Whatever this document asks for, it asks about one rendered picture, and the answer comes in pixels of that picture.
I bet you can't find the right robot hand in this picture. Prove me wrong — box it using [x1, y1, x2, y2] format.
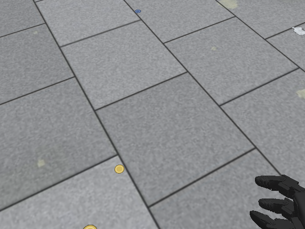
[250, 175, 305, 229]

